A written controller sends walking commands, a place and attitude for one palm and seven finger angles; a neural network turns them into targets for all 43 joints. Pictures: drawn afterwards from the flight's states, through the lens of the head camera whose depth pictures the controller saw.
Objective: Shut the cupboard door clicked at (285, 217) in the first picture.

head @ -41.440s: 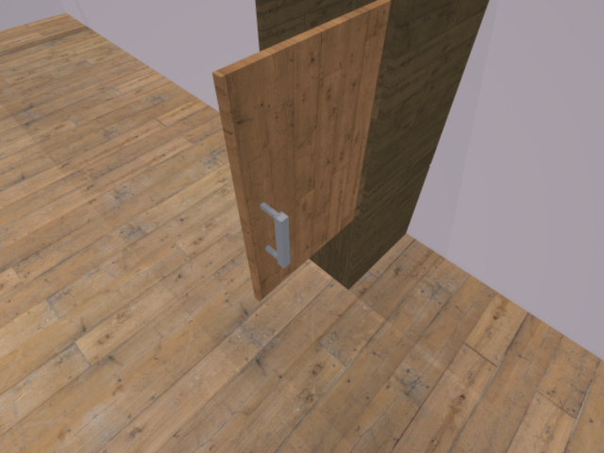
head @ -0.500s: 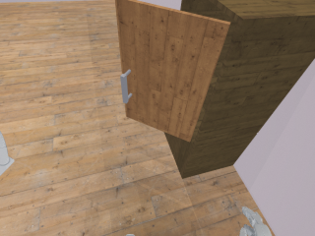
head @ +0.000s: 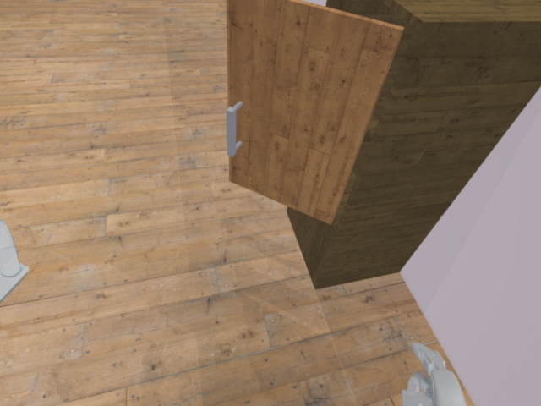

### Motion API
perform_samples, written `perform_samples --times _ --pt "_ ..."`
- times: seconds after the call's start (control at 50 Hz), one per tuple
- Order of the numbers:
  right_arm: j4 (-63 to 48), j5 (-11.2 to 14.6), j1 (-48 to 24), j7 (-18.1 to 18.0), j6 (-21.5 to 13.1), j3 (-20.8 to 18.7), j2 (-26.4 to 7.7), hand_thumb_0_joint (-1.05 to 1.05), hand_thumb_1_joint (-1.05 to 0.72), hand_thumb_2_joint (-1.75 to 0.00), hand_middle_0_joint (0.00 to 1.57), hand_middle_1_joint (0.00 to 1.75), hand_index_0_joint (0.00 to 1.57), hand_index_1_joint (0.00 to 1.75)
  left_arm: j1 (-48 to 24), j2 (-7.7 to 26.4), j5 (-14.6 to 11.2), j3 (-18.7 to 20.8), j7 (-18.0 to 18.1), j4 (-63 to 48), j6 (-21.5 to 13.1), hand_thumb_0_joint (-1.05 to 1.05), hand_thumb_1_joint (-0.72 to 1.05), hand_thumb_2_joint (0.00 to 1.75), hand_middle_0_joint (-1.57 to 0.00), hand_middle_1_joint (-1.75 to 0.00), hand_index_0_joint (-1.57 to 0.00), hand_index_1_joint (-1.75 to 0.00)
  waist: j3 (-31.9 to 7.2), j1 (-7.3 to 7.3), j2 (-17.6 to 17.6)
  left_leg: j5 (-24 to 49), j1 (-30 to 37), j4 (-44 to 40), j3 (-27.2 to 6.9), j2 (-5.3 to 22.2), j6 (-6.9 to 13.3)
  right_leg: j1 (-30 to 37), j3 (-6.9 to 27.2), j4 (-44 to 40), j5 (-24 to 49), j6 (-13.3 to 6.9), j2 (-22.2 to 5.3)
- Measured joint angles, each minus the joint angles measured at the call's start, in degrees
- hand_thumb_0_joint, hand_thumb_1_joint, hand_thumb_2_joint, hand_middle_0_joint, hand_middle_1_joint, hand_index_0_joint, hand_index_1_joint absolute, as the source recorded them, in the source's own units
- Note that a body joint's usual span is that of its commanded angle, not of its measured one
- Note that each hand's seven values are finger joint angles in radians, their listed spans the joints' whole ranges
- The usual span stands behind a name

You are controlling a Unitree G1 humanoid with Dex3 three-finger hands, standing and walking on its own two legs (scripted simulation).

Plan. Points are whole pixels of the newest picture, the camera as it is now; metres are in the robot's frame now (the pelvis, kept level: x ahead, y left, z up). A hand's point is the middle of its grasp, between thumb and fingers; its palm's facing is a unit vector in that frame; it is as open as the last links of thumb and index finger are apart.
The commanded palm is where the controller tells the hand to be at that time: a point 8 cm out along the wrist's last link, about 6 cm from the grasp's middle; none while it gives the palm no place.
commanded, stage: stop stepping back and stand still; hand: left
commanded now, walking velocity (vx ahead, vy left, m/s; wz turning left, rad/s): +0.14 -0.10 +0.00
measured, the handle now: (235, 129) +0.82 +0.13 -0.09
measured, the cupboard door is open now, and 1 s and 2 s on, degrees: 49 49 49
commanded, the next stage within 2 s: let the arm hang, fingers relaxed in 0.82 s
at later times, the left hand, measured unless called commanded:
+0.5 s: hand out of the picture +0.16 +0.27 +0.17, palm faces +0.44 -0.82 -0.37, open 7.4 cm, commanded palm +0.11 +0.30 +0.18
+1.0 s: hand (40, 325) +0.19 +0.29 +0.07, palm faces +0.27 -0.85 -0.46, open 7.4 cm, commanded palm none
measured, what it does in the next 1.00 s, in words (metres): steps on the spot: right foot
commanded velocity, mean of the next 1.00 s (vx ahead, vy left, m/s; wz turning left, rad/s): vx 0.07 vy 0.00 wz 0.00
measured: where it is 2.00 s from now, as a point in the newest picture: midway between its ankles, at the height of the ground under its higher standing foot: outside the picture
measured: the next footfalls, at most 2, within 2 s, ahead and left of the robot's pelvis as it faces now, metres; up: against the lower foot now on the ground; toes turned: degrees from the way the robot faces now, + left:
right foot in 0.20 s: -0.14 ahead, -0.11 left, +0.00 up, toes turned -2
right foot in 1.04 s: -0.07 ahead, -0.09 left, +0.00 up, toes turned -2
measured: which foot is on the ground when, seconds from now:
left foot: down 0.00-1.00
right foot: up 0.00-0.18, down 0.20-0.94, up 0.96-1.00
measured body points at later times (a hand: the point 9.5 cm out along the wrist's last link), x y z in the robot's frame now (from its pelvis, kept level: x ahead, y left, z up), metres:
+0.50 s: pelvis -0.04 +0.01 -0.01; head -0.10 +0.03 +0.43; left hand +0.13 +0.31 +0.19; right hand +0.05 -0.26 -0.10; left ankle +0.08 +0.08 -0.73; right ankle -0.18 -0.11 -0.73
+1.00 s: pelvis -0.05 +0.03 +0.00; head -0.05 +0.02 +0.45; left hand +0.17 +0.34 +0.09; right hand +0.10 -0.22 -0.11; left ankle +0.03 +0.11 -0.73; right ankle -0.13 -0.09 -0.72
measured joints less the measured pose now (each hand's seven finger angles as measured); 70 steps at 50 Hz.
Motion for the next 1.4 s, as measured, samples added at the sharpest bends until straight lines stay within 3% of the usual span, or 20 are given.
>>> perform_samples --times 0.08,0.2,0.3,0.38,0.48,0.54,0.58,0.64,0.7,0.76,0.82,0.92,0.98,1.02,1.06,1.12,1.16,1.2,1.3,1.4 --pt "-0.1 -0.8 1.7 0.9 -2.1 0.5 1.5 0.01 -0.9 -0.9 0.2 0.3 0.2 0.3 3.1 -1.3 -0.1 0.4 -0.6 -2.1 1.6 0.02 0.89 0.9 -0.21 -0.31 -0.21 -0.3 -1.0 0.21 1.0 2.7 -1.0 -4.1 -0.3 1.6 0.0 3.2 -1.5 6.1 -6.2 -0.5 2.0" --pt "-0.5 -1.4 1.7 1.5 -4.1 2.8 3.7 0.01 -0.9 -0.9 0.2 0.3 0.2 0.31 6.8 0.1 -1.0 0.9 0.2 -7.7 2.2 0.02 0.89 0.9 -0.21 -0.31 -0.21 -0.3 -2.6 1.21 -3.1 6.7 -4.2 -7.3 3.9 0.4 -0.9 16.1 -2.8 -13.9 -6.6 -2.8 -2.3" --pt "1.4 -0.6 0.2 1.2 -2.7 2.7 2.9 0.01 -0.9 -0.9 0.2 0.3 0.2 0.31 3.1 -0.1 -1.7 -1.4 0.0 -4.7 4.6 0.02 0.89 0.9 -0.22 -0.31 -0.21 -0.3 0.0 -0.51 0.7 8.4 -2.6 -7.2 2.9 1.8 -1.0 17.3 -4.0 -12.9 -6.3 -2.4 -0.7" --pt "1.3 -0.1 3.6 0.9 -0.6 2.5 2.3 0.01 -0.9 -0.9 0.2 0.3 0.2 0.31 6.6 0.4 -2.1 -1.4 -0.1 -4.0 6.0 0.01 0.89 0.9 -0.22 -0.31 -0.21 -0.3 -2.7 -1.87 1.0 3.6 -2.0 -2.9 2.8 1.8 -2.2 19.1 -4.0 -11.1 -7.8 -2.8 -0.7" --pt "3.6 0.0 7.8 0.1 0.3 1.0 -0.8 0.01 -0.9 -0.9 0.2 0.3 0.2 0.31 3.9 -1.6 -0.7 -2.6 0.7 -1.0 5.4 0.01 0.89 0.9 -0.22 -0.31 -0.21 -0.3 -4.9 -0.67 1.6 -1.5 -1.3 5.1 3.1 2.0 -2.8 21.5 -4.2 -8.1 -11.0 -2.4 -1.0" --pt "5.0 0.3 7.3 -0.3 0.0 0.5 -1.4 0.01 -0.9 -0.9 0.2 0.3 0.2 0.3 -0.9 -3.0 -0.4 -2.2 1.2 2.2 4.7 0.01 0.89 0.9 -0.22 -0.31 -0.21 -0.3 -3.3 -0.41 -0.2 -1.5 -0.1 5.8 4.7 0.2 0.3 21.0 -4.0 -3.5 -13.8 -1.5 -3.3" --pt "4.5 0.0 5.5 -0.3 -0.9 0.3 -1.0 0.01 -0.9 -0.9 0.2 0.3 0.2 0.3 -2.8 -3.8 -0.8 -1.4 1.3 3.6 4.8 0.01 0.89 0.9 -0.21 -0.31 -0.21 -0.3 -1.8 -0.89 -0.8 -0.8 0.2 4.0 5.7 -0.4 1.0 17.7 -3.0 1.2 -13.8 -1.9 -3.9" --pt "2.4 -0.7 3.3 0.2 -2.5 0.9 1.1 0.01 -0.9 -0.9 0.2 0.3 0.2 0.3 -2.6 -2.9 -1.2 -0.4 1.1 1.9 5.0 0.02 0.89 0.9 -0.21 -0.3 -0.21 -0.3 0.5 -1.82 -1.4 2.9 1.4 -2.0 6.2 -0.6 0.1 13.3 -3.4 0.7 -14.1 -2.6 -3.0" --pt "-0.7 -0.7 3.2 1.3 -2.9 1.7 2.4 0.01 -0.9 -0.9 0.2 0.3 0.2 0.3 1.9 -1.2 -1.4 -0.3 0.2 -2.7 4.2 0.02 0.89 0.9 -0.21 -0.3 -0.2 -0.3 0.9 -3.42 -0.5 1.4 0.6 -4.1 5.1 -0.6 -1.7 13.2 -4.6 -5.0 -7.5 -3.6 -2.2" --pt "-1.1 -0.5 3.9 1.9 -1.7 1.9 2.6 0.01 -0.9 -0.9 0.2 0.3 0.2 0.3 8.2 0.1 -1.6 -0.3 0.0 -6.6 3.3 0.02 0.89 0.9 -0.21 -0.31 -0.21 -0.3 -0.7 -1.98 0.3 -4.4 -1.6 1.7 4.2 -0.3 -3.9 13.3 -3.9 -7.0 -6.0 -3.5 -1.9" --pt "0.3 -0.1 5.3 1.4 -1.0 1.8 1.6 0.01 -0.9 -0.9 0.2 0.3 0.2 0.31 9.7 -0.3 -1.2 -0.7 0.8 -5.5 2.9 0.01 0.89 0.9 -0.22 -0.31 -0.21 -0.3 -2.3 0.19 1.3 -1.8 1.7 2.0 2.9 0.8 -3.8 14.3 -2.9 -7.2 -6.9 -2.7 -1.7" --pt "3.3 0.4 3.5 -0.2 -1.4 1.6 0.8 0.01 -0.9 -0.9 0.2 0.3 0.2 0.3 0.1 -3.6 -0.6 -2.0 1.6 3.9 5.2 0.01 0.89 0.9 -0.22 -0.31 -0.21 -0.3 -0.6 1.73 0.7 -2.7 4.7 -0.4 4.1 -1.3 0.1 14.6 -2.9 -4.3 -6.8 -1.0 -4.2" --pt "6.0 -0.1 -0.1 3.3 -2.8 1.5 -1.6 0.01 -0.9 -0.9 0.2 0.3 0.2 0.3 -8.5 -4.7 1.9 -8.0 -1.8 18.8 8.6 0.01 0.9 0.9 -0.21 -0.3 -0.2 -0.3 0.1 1.65 2.5 -1.0 3.1 -1.1 3.9 -1.7 0.6 9.4 -3.5 2.0 -9.0 -1.0 -4.6" --pt "7.2 -0.7 -2.9 4.4 -1.2 1.8 -3.0 0.01 -0.9 -0.9 0.2 0.3 0.2 0.3 -13.3 -5.4 2.7 -13.7 -4.3 31.7 13.1 0.01 0.9 0.9 -0.2 -0.3 -0.2 -0.3 1.0 1.07 3.3 -0.1 2.2 -1.2 4.2 -2.1 0.9 6.7 -3.0 3.6 -11.3 -1.3 -5.0" --pt "7.7 -1.0 -4.8 4.9 0.4 2.2 -3.5 0.01 -0.9 -0.9 0.2 0.3 0.2 0.31 -15.7 -6.5 3.2 -19.0 -6.3 43.5 16.1 0.01 0.91 0.9 -0.2 -0.3 -0.19 -0.3 2.1 -0.03 3.0 0.1 1.6 -0.4 4.7 -2.5 0.8 6.1 -2.6 1.6 -7.1 -1.6 -5.3" --pt "9.8 -0.9 -4.3 5.3 2.4 1.9 -3.4 0.01 -0.9 -0.9 0.2 0.3 0.2 0.3 -15.5 -11.2 3.5 -25.2 -8.2 58.7 18.3 0.01 0.91 0.9 -0.2 -0.3 -0.19 -0.3 2.4 -2.03 3.1 -0.9 1.7 0.5 3.3 -1.9 -0.4 7.3 -3.9 0.7 -5.8 -1.5 -4.5" --pt "11.9 -1.3 -2.5 5.2 3.8 1.5 -2.7 0.01 -0.9 -0.9 0.2 0.3 0.2 0.3 -13.8 -14.6 3.6 -27.4 -8.6 66.2 19.1 0.01 0.91 0.9 -0.2 -0.3 -0.2 -0.3 2.2 -2.38 1.9 -4.4 1.6 2.0 2.5 -1.5 -1.7 8.5 -4.5 -0.8 -6.0 -1.9 -4.0" --pt "14.1 -1.5 -0.1 5.0 4.6 1.2 -2.0 0.0 -0.9 -0.9 0.2 0.3 0.2 0.3 -12.3 -17.2 3.1 -27.1 -7.6 71.6 19.1 0.0 0.94 0.9 -0.21 -0.3 -0.2 -0.3 3.0 -2.17 0.9 -2.1 2.1 1.9 1.8 -0.5 -2.0 9.6 -5.3 -1.8 -5.8 -2.2 -3.0" --pt "21.7 -1.7 5.3 4.2 5.5 1.2 0.8 0.0 -0.91 -0.9 0.2 0.3 0.2 0.3 -10.9 -14.6 3.1 -24.8 -7.1 80.6 18.2 -0.02 1.01 0.9 -0.21 -0.3 -0.21 -0.3 4.3 -0.13 -1.8 -0.4 3.8 -0.5 0.8 -0.3 -0.9 11.8 -6.1 -5.0 -4.5 -2.4 -2.5" --pt "25.9 -1.2 7.6 3.9 5.7 0.7 2.0 0.01 -0.91 -0.9 0.2 0.3 0.2 0.3 -7.6 -13.5 3.3 -24.7 -7.6 86.7 17.4 -0.01 0.97 0.9 -0.21 -0.3 -0.2 -0.3 4.4 0.65 -0.7 2.7 5.9 -6.7 1.3 -0.8 -1.0 12.7 -5.6 -8.9 -2.3 -2.5 -3.1"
